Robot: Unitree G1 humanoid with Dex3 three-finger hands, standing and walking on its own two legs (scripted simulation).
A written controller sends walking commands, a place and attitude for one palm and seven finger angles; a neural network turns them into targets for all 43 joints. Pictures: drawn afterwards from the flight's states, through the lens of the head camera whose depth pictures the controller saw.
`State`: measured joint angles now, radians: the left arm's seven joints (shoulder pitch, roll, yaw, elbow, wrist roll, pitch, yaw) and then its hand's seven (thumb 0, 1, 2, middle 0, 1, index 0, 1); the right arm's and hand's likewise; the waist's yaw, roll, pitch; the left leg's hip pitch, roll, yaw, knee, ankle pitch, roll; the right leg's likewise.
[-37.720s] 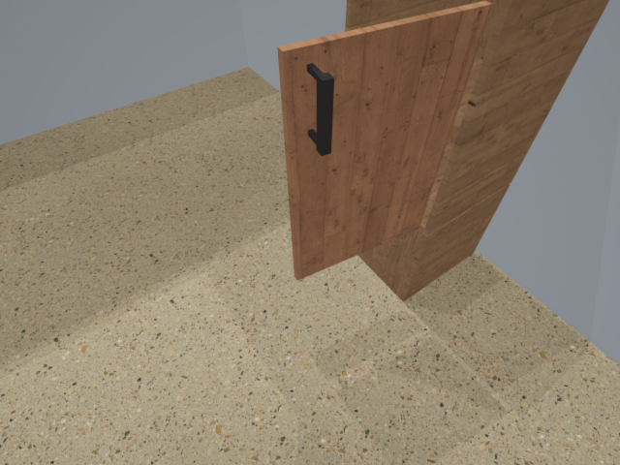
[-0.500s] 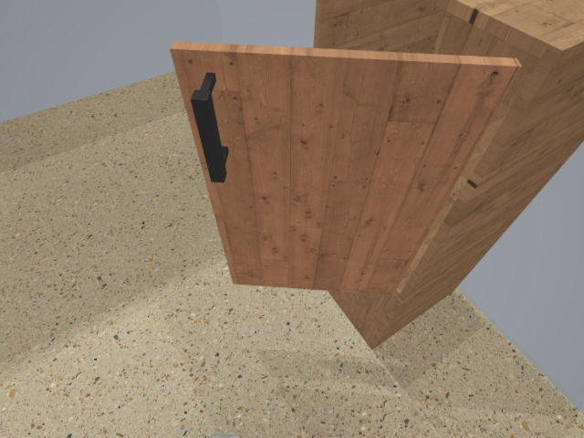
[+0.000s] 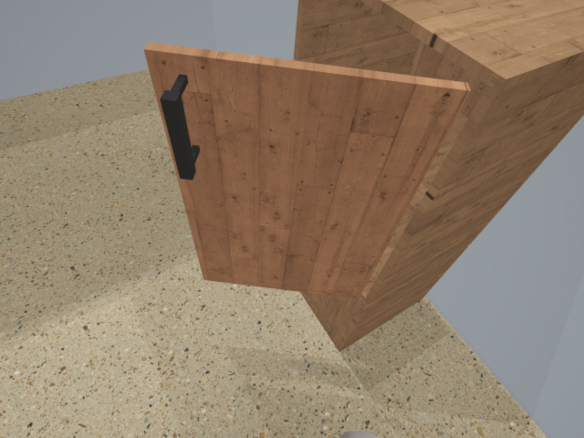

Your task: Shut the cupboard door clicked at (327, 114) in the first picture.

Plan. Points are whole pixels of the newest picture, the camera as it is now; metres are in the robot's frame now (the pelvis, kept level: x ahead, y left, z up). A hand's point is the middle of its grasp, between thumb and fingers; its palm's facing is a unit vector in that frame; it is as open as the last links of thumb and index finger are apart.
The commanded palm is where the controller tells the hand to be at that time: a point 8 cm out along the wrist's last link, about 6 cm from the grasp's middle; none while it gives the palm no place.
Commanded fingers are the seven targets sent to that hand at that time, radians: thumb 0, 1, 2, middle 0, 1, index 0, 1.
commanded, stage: come to a stop and stand still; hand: left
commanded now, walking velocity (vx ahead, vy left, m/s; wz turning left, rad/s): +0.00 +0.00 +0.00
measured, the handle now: (184, 130) +0.46 +0.19 +0.15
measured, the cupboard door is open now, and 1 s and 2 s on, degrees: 53 53 53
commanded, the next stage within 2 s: look again from close up in 1.18 s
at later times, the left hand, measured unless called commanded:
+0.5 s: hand out of the picture +0.02 +0.11 -0.18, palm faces +0.04 -0.98 -0.19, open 7.2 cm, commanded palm none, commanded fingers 0.00 0.90 0.90 -0.20 -0.30 -0.20 -0.30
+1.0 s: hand out of the picture -0.01 +0.16 -0.18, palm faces +0.01 -0.98 -0.22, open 7.3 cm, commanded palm none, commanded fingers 0.00 0.90 0.90 -0.20 -0.30 -0.20 -0.30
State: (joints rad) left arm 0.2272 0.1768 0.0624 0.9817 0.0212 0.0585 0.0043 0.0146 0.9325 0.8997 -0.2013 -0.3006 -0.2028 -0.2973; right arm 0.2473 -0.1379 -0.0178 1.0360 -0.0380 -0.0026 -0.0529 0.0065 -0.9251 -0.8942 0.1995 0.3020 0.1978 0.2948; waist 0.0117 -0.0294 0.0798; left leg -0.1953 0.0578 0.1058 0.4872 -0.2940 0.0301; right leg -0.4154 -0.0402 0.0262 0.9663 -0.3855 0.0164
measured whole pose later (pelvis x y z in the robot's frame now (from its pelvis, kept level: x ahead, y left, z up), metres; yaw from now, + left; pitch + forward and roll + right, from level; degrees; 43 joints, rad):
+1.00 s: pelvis -0.03 -0.02 -0.01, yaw +0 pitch -3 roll +0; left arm 0.29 0.19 0.00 1.06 0.02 0.00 0.03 0.01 0.91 0.90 -0.20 -0.30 -0.20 -0.30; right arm 0.27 -0.17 -0.02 1.02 -0.02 0.00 -0.01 0.01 -0.93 -0.89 0.20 0.30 0.20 0.29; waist 0.00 -0.01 0.02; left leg -0.21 0.03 0.07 0.54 -0.28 0.00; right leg -0.22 -0.09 0.01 0.52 -0.26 0.06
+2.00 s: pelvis -0.03 -0.04 +0.00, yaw +0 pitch -2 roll +0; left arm 0.29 0.16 -0.01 1.09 0.02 -0.02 0.04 0.01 0.91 0.90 -0.20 -0.30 -0.20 -0.30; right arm 0.26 -0.16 0.00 1.10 -0.01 0.00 -0.01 0.01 -0.92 -0.89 0.20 0.30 0.20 0.29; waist 0.00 0.00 0.04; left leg -0.21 0.05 0.05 0.50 -0.24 -0.02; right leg -0.21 -0.07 0.00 0.47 -0.22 0.06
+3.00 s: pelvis -0.05 -0.03 +0.00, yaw +0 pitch -2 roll +0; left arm 0.31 0.16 0.00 1.08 0.02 -0.01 0.03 0.01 0.91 0.90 -0.20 -0.30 -0.20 -0.30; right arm 0.28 -0.14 -0.01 1.10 -0.01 0.00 -0.01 0.01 -0.92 -0.89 0.20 0.30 0.20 0.29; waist 0.01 -0.02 0.03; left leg -0.22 0.03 0.05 0.49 -0.22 -0.01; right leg -0.22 -0.08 -0.01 0.47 -0.20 0.06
